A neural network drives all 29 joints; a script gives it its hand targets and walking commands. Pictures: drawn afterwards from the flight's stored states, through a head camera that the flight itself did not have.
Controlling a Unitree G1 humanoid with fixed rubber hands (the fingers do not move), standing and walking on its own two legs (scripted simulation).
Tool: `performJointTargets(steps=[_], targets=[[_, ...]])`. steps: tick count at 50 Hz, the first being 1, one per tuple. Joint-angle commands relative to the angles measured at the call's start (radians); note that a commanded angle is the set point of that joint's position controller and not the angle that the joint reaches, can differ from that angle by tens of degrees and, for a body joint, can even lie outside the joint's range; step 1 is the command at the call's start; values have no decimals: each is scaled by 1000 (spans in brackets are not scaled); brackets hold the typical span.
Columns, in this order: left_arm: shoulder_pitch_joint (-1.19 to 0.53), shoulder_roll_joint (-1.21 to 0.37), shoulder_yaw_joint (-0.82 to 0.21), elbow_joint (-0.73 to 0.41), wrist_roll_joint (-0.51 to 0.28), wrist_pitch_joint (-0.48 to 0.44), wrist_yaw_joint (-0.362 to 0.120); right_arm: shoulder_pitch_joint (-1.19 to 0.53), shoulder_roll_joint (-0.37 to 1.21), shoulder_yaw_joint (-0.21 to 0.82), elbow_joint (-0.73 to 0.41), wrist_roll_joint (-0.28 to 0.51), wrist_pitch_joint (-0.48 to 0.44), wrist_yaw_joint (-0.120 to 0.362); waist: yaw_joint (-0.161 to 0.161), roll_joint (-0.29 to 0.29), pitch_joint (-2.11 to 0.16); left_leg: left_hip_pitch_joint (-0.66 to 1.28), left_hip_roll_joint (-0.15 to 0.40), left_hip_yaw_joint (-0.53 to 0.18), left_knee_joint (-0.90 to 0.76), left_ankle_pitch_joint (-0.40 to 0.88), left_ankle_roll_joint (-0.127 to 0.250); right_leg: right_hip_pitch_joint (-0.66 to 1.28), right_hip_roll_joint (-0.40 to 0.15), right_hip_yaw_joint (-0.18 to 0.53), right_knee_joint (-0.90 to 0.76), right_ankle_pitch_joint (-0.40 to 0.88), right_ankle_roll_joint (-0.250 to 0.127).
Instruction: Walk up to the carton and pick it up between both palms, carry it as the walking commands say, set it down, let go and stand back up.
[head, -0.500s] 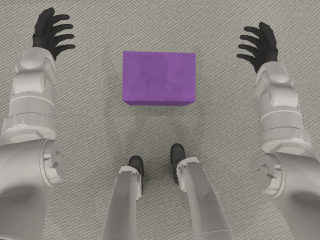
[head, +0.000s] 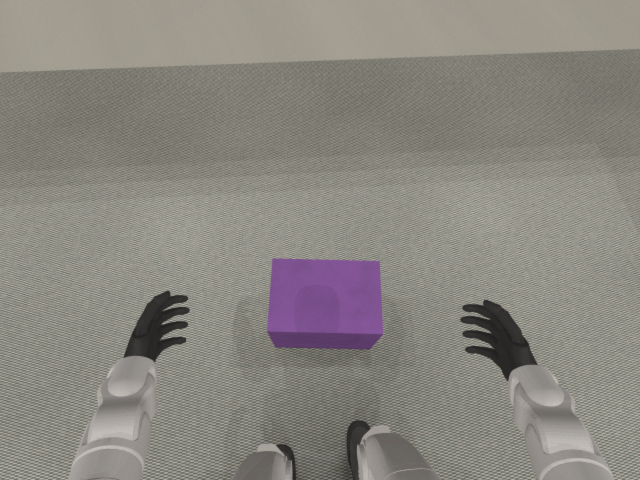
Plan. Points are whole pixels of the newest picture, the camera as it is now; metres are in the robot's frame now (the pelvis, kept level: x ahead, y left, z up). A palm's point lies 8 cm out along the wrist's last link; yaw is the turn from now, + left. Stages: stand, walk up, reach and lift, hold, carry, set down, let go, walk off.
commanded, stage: let go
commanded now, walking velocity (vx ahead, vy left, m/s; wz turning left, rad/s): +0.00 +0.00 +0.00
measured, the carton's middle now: (324, 306) +0.46 -0.03 -0.63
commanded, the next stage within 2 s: stand in 0.68 s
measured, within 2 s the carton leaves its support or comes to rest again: neither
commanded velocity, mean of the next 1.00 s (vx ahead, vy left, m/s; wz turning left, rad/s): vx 0.00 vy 0.00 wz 0.00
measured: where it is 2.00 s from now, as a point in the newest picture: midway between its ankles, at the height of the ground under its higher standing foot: outside the picture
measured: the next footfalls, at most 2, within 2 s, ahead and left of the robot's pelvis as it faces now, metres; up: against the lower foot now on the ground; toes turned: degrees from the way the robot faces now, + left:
none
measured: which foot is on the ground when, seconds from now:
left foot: down 0.00-1.00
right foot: down 0.00-1.00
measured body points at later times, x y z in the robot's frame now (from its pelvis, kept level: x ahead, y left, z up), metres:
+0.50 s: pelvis +0.02 +0.01 +0.02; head +0.03 +0.00 +0.47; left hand +0.19 +0.24 -0.05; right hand +0.19 -0.23 -0.05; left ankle -0.01 +0.11 -0.72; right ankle +0.03 -0.11 -0.72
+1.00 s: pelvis +0.04 -0.01 +0.02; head +0.04 -0.02 +0.47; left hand +0.18 +0.29 -0.06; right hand +0.18 -0.30 -0.08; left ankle -0.01 +0.11 -0.72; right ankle +0.03 -0.11 -0.72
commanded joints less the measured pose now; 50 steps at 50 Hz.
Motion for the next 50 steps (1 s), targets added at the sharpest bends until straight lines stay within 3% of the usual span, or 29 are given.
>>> performJointTargets(steps=[1,9,19,28,34,35,38,45,50], targets=[[78,98,-1,-124,-3,-36,3,77,-95,-3,-133,3,-35,-9,12,-1,-354,175,-3,-11,-142,240,-17,511,7,45,-56,306,31],[296,76,-41,-217,4,-38,2,260,-86,25,-193,-23,-31,-14,31,27,-132,353,8,-12,-267,298,-25,626,20,30,-172,267,28],[339,63,-72,-285,-7,56,-23,259,-92,13,-219,-52,71,-8,35,20,90,398,26,-7,-350,122,-29,705,26,20,-214,109,23],[354,73,-62,-263,5,79,-18,253,-105,15,-221,-53,120,-14,42,9,89,438,13,-8,-319,204,-24,709,27,26,-216,156,21],[350,78,-78,-246,-15,51,2,240,-98,41,-241,-64,170,-44,66,18,23,479,21,3,-263,288,-18,678,33,48,-170,201,17],[351,203,-49,-115,36,24,37,229,-192,11,-98,-70,91,-89,55,60,36,395,53,-9,-257,123,-47,549,-62,63,-213,107,36],[333,213,-49,-84,46,-13,52,243,-195,18,-44,-90,10,-101,44,18,54,436,66,-54,-277,-2,-28,464,-77,111,-255,-57,27],[327,222,-60,2,33,-43,50,235,-223,28,56,-80,-35,-94,53,-2,-47,491,89,-56,-245,294,-29,564,-84,101,-200,257,9],[330,247,-65,57,30,-45,59,244,-250,36,116,-81,-43,-102,53,-8,-51,503,95,-62,-244,334,-25,575,-94,103,-194,301,6]])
